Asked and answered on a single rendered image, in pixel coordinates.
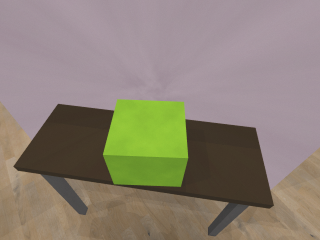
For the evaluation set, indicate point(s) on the table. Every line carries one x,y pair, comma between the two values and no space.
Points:
225,162

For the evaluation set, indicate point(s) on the carton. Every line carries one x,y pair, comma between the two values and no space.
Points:
147,143

